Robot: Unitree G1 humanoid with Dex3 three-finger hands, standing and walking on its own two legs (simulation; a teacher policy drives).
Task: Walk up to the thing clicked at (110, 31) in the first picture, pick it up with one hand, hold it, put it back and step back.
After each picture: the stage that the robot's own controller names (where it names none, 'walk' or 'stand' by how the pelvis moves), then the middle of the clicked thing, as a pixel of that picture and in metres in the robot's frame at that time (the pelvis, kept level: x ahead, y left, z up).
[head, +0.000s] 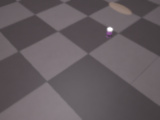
stand; (109, 32) +1.64 -0.41 -0.72
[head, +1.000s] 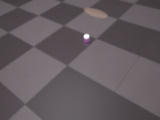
walk; (86, 39) +1.55 +0.01 -0.69
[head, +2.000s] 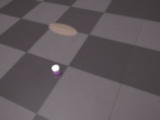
walk; (56, 71) +1.01 +0.31 -0.71
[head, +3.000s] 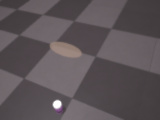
walk; (58, 107) +0.65 +0.26 -0.72
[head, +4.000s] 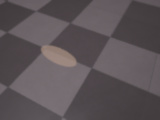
stand; out of the picture +0.42 +0.24 -0.70
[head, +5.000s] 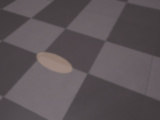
stand; out of the picture +0.38 +0.27 -0.72
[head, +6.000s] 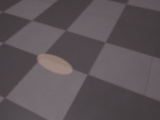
stand; out of the picture +0.40 +0.28 -0.72
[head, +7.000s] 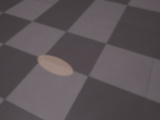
stand; out of the picture +0.38 +0.28 -0.72
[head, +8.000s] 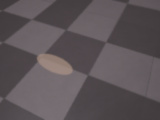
stand; out of the picture +0.38 +0.28 -0.72
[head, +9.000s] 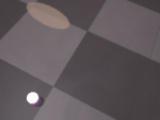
go down; (34, 99) +0.42 +0.27 -0.57
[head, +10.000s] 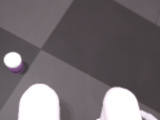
go down; (14, 63) +0.44 +0.30 -0.31
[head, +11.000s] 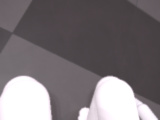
close in; out of the picture +0.43 +0.33 -0.25
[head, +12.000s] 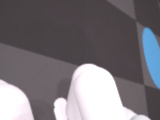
close in; out of the picture +0.41 +0.35 -0.21
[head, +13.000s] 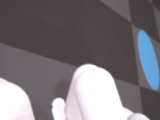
close; out of the picture +0.40 +0.35 -0.22
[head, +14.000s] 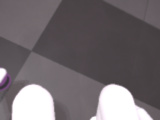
lift; out of the picture +0.34 +0.29 -0.09
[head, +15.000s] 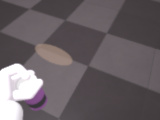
hold; (32, 93) +0.33 +0.17 +0.02
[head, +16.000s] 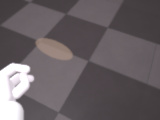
go down; out of the picture +0.37 +0.29 -0.68
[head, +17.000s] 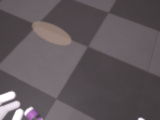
stand; (33, 116) +0.40 +0.29 -0.63
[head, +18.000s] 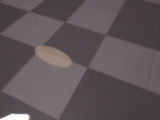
crouch; out of the picture +0.38 +0.29 -0.68
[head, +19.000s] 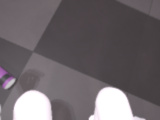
crouch; (1, 76) +0.43 +0.34 -0.38
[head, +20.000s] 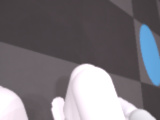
lower; out of the picture +0.38 +0.37 -0.25
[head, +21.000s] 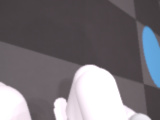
lower; out of the picture +0.37 +0.38 -0.24
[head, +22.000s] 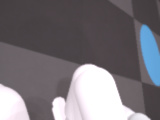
lower; out of the picture +0.38 +0.38 -0.25
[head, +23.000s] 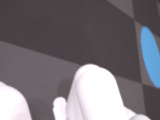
lower; out of the picture +0.38 +0.38 -0.25
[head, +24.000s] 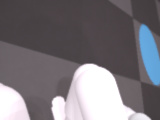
open; out of the picture +0.38 +0.38 -0.25
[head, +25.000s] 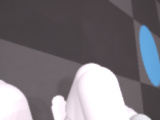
rise; out of the picture +0.38 +0.38 -0.25
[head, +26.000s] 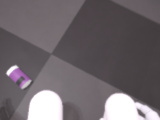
walk; (19, 77) +0.42 +0.33 -0.42
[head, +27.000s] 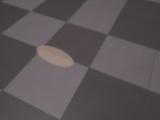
stand; out of the picture +0.34 +0.32 -0.68
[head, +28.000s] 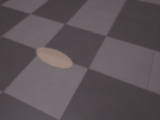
stand; out of the picture +0.33 +0.35 -0.69
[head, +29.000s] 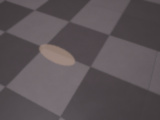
stand; out of the picture +0.32 +0.36 -0.70
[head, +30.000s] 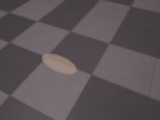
stand; out of the picture +0.32 +0.37 -0.75
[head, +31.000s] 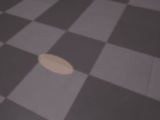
stand; out of the picture +0.28 +0.39 -0.75
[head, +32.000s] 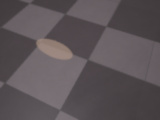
walk; out of the picture +0.29 +0.40 -0.74
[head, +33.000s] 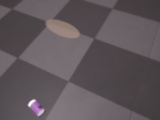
walk; (36, 107) +0.50 +0.37 -0.73
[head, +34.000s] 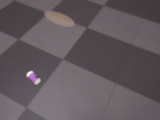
walk; (33, 77) +0.83 +0.37 -0.73
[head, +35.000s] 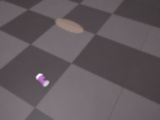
stand; (42, 80) +0.88 +0.37 -0.73
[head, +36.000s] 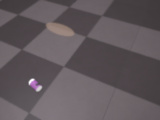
stand; (35, 85) +0.87 +0.41 -0.75
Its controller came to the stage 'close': yes
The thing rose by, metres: 0.69
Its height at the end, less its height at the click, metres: -0.02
